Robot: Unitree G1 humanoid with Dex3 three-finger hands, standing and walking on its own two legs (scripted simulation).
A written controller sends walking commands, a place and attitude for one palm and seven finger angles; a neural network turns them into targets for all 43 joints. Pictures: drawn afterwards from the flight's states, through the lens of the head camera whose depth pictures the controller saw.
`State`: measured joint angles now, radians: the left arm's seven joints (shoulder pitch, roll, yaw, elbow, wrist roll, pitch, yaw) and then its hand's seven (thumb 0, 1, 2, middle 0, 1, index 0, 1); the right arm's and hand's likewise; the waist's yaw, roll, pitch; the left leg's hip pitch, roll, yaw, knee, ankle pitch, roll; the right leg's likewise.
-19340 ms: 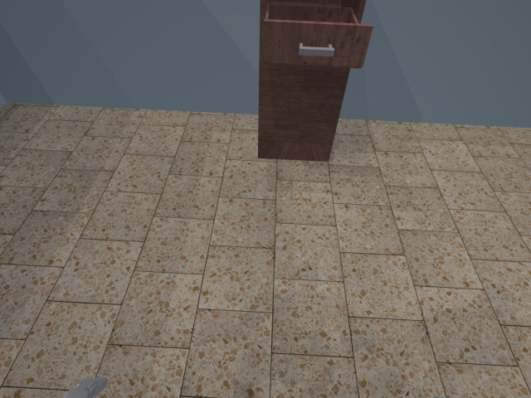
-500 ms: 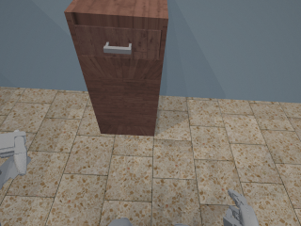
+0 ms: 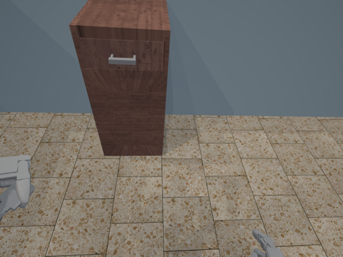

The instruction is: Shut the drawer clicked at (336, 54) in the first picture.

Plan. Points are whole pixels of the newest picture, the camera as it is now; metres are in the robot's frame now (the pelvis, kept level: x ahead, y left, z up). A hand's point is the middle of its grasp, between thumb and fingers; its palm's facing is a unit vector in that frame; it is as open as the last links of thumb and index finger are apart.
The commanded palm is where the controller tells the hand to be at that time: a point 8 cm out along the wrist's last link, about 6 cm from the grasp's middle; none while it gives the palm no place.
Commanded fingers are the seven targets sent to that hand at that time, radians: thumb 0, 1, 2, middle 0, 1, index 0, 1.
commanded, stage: stop stepping back and stand still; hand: left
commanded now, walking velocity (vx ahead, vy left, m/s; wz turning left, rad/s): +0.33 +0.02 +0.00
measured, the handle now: (122, 58) +0.90 +0.27 +0.01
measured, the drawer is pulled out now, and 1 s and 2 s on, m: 0.00 0.00 0.00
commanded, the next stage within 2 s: let the arm hang, fingers relaxed in 0.48 s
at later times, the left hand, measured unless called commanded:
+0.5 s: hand (15, 221) +0.14 +0.24 +0.16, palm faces +0.44 -0.79 -0.43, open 3.3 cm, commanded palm +0.08 +0.27 +0.18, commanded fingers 0.00 0.90 0.90 -1.40 -1.60 -1.40 -1.60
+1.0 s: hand out of the picture -0.07 +0.23 -0.17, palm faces +0.09 -0.97 -0.24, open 3.8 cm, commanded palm none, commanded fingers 0.00 0.90 0.90 -0.52 -0.65 -0.52 -0.65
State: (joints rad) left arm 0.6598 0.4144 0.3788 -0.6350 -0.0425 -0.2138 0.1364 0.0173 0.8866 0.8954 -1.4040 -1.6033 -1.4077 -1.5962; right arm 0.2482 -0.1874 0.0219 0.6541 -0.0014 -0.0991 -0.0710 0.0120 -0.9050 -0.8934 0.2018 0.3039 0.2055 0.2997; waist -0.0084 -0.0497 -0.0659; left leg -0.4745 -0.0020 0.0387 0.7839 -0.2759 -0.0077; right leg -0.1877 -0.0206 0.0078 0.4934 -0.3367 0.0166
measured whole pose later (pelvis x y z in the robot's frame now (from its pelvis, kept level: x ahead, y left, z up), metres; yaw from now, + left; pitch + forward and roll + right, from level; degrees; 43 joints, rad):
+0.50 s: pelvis -0.04 -0.01 +0.01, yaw +2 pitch +0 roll +2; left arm 0.61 0.34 0.35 -0.46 -0.01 -0.22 0.15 0.02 0.89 0.90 -1.40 -1.60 -1.41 -1.60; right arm 0.28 -0.22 0.00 0.67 -0.01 -0.11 -0.09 0.01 -0.91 -0.89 0.20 0.30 0.20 0.30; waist -0.01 -0.03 -0.08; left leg -0.35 0.03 0.07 0.72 -0.34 0.03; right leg -0.28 -0.02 -0.10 0.48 -0.21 -0.06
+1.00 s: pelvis -0.05 +0.02 +0.00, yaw +5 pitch -1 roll +0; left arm 0.33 0.23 0.02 0.95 0.03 0.05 0.02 0.02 0.91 0.89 -0.87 -1.10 -0.87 -1.05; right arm 0.27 -0.18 0.01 0.96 -0.02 0.03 -0.01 0.01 -0.93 -0.89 0.20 0.30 0.20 0.30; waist 0.02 -0.02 0.07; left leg -0.24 0.00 0.03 0.50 -0.24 0.02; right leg -0.26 -0.05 -0.10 0.47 -0.18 0.00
